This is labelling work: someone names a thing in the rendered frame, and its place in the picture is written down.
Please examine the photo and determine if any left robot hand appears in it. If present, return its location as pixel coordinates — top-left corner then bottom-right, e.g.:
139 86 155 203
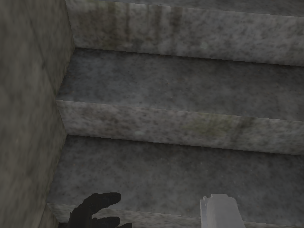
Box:
66 192 132 228

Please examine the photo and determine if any robot right thigh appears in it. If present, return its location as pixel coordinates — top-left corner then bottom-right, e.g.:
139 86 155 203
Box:
199 194 246 228

